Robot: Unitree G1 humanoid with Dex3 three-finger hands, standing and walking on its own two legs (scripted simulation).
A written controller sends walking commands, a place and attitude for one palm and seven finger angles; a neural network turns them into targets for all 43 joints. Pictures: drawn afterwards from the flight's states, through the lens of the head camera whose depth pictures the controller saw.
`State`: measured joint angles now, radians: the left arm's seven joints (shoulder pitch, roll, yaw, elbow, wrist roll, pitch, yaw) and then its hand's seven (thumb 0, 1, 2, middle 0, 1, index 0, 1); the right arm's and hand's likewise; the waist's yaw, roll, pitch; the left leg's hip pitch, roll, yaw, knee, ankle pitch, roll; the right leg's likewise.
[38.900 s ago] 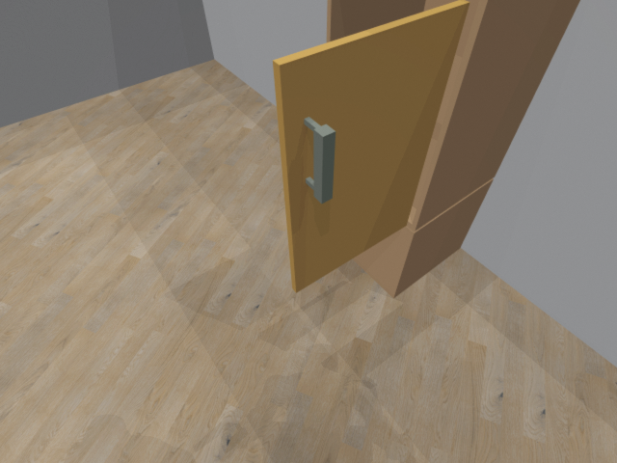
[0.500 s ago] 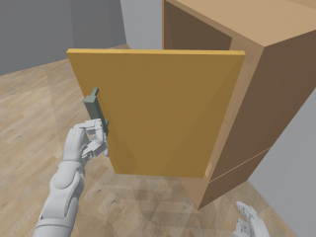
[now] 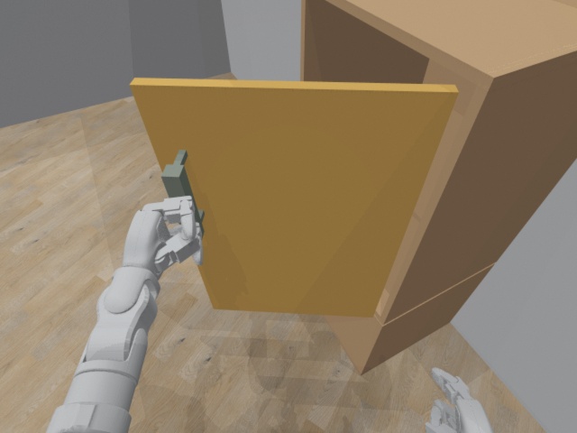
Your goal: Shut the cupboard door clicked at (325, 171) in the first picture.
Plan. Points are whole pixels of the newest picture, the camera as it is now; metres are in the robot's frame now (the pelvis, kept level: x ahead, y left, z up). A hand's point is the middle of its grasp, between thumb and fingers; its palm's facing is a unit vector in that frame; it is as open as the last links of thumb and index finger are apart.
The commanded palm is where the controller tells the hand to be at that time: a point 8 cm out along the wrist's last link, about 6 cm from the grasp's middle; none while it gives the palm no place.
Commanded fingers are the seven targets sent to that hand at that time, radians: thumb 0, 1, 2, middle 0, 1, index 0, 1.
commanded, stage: push the door shut along its arc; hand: left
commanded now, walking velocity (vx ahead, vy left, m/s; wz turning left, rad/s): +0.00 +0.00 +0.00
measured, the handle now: (188, 197) +0.43 +0.17 +0.10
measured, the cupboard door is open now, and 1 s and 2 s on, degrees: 59 39 25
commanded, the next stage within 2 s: pull the fist back off the door in 1.64 s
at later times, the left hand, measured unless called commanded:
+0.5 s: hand (208, 204) +0.41 +0.14 +0.10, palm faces -0.18 -0.98 -0.01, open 3.1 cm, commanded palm +0.41 +0.18 +0.10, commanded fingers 0.00 0.90 0.90 -1.30 -1.50 -1.30 -1.50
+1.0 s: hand (238, 181) +0.47 +0.10 +0.10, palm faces -0.32 -0.95 -0.02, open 3.1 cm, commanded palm +0.47 +0.15 +0.10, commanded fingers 0.00 0.90 0.90 -1.30 -1.50 -1.30 -1.50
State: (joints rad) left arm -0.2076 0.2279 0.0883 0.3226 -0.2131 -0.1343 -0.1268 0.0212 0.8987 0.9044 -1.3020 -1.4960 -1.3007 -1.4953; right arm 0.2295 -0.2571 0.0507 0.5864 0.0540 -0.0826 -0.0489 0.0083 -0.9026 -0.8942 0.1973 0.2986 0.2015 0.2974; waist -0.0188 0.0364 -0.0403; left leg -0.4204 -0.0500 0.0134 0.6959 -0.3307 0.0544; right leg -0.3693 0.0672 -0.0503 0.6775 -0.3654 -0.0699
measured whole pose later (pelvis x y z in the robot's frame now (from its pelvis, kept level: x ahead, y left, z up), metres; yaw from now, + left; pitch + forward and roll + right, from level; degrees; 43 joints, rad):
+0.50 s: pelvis +0.00 +0.02 +0.00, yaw +1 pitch +7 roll -1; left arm -0.62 0.26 0.09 0.81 -0.21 -0.23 -0.23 0.00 0.91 0.95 -1.30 -1.50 -1.31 -1.50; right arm 0.30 -0.28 0.03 0.64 0.05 -0.08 -0.03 0.01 -0.90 -0.89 0.20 0.30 0.20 0.30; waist -0.06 0.03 -0.04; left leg -0.52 -0.07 0.01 0.73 -0.33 0.08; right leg -0.46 0.04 -0.05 0.71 -0.37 -0.04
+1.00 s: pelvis +0.00 +0.02 -0.01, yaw +1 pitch +12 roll -2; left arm -0.92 0.30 0.08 1.12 -0.19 -0.30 -0.31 0.02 0.90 0.90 -1.30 -1.50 -1.30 -1.50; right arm 0.36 -0.29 0.02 0.70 0.03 -0.08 -0.01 0.00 -0.90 -0.89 0.20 0.30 0.20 0.30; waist -0.12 0.04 -0.06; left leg -0.66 -0.07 0.01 0.80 -0.35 0.09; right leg -0.60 0.04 -0.06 0.78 -0.39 -0.04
